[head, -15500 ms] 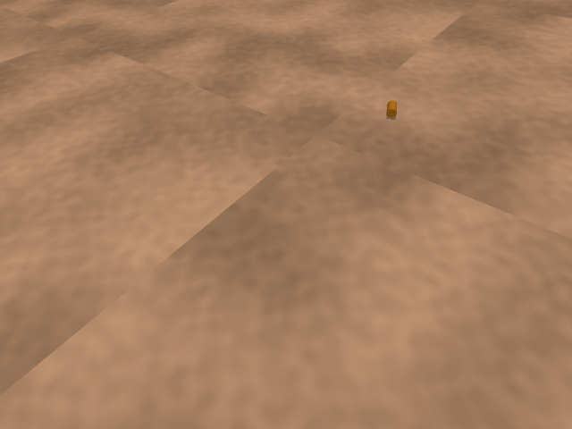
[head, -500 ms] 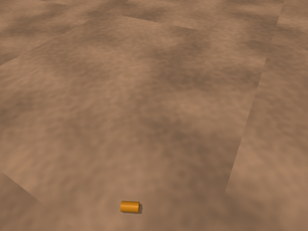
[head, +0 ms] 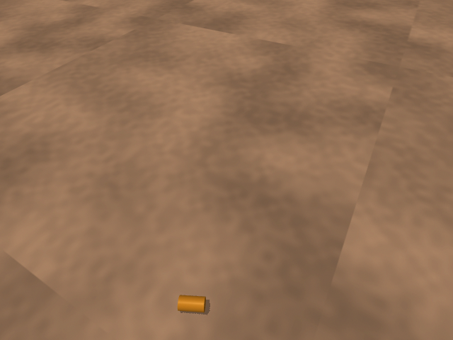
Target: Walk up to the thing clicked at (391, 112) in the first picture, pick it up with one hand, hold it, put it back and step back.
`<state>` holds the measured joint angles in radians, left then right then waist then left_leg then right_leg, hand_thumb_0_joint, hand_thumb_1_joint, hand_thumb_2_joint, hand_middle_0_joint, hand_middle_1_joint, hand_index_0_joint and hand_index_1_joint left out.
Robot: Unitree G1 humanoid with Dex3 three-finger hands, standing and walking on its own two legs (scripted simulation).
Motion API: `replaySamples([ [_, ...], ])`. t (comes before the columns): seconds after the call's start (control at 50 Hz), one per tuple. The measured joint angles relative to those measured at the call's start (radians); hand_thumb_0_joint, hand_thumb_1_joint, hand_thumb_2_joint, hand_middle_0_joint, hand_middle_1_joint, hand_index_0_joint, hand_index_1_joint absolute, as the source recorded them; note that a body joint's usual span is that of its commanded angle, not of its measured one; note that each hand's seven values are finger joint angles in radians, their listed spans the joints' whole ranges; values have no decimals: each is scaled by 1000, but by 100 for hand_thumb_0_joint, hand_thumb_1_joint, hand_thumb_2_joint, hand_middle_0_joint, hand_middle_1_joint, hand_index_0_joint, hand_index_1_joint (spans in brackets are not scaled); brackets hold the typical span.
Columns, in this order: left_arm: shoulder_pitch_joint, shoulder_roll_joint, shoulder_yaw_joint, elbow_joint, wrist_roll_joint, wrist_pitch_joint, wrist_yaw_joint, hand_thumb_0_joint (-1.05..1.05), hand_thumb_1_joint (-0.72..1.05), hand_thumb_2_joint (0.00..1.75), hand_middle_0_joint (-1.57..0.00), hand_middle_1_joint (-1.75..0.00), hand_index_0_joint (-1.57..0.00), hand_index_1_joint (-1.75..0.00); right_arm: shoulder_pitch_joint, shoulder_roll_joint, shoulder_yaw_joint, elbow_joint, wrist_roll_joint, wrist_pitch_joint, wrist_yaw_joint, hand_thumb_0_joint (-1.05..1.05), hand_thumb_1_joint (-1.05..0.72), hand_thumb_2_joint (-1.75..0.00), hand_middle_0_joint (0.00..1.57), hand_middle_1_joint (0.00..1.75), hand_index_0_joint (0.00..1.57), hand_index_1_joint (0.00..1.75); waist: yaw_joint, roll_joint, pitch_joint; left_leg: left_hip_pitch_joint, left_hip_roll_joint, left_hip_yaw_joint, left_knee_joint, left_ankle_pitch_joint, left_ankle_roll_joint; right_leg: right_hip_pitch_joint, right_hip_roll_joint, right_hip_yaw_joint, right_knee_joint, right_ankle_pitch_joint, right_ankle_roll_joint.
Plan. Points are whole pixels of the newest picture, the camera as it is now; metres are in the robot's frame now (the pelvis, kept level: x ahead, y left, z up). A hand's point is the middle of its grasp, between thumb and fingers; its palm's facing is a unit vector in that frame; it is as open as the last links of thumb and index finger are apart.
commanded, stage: stand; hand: left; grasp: from above
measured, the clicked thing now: (192, 303) +0.43 +0.22 -0.75
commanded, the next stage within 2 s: rise first in 0.86 s
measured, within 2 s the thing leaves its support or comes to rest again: neither
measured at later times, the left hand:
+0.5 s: hand out of the picture +0.06 +0.25 -0.16, palm faces -0.03 -0.94 -0.34, open 7.3 cm
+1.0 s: hand out of the picture +0.08 +0.25 -0.16, palm faces +0.00 -0.94 -0.34, open 7.3 cm
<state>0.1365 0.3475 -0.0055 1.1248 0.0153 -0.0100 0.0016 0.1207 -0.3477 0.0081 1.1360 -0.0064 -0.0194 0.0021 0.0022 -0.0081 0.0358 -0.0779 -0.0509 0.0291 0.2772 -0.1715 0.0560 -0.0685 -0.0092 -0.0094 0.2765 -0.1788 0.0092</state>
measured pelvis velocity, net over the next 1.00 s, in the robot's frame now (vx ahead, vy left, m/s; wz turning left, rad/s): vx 0.01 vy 0.00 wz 0.02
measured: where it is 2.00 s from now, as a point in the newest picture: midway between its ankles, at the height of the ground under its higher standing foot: outside the picture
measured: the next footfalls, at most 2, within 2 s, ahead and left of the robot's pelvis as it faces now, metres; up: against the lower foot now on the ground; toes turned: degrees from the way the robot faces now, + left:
none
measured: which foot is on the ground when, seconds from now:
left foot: down 0.00-1.00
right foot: down 0.00-1.00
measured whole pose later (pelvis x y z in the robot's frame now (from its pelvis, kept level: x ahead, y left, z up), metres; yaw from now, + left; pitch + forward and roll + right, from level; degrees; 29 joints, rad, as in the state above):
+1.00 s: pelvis +0.01 +0.00 +0.00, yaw +1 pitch +0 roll +0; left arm 0.14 0.34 0.00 1.09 0.00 -0.01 0.01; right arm 0.13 -0.35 0.01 1.10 0.01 -0.01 -0.01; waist 0.00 -0.01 0.03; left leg -0.10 -0.05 0.01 0.30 -0.19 0.05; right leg -0.09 -0.01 -0.03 0.29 -0.20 0.00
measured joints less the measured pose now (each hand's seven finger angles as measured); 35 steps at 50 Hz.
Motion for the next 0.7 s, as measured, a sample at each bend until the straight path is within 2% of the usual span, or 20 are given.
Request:
replaySamples([
  [0.7,-3,0,2,-2,-1,4,0,0,91,90,-20,-30,-21,-30,1,-2,2,1,0,-3,-3,1,-90,-90,20,30,20,30,0,1,1,-1,-8,-9,-5,-2,-1,-6,-8,-8,14,-16,1],
])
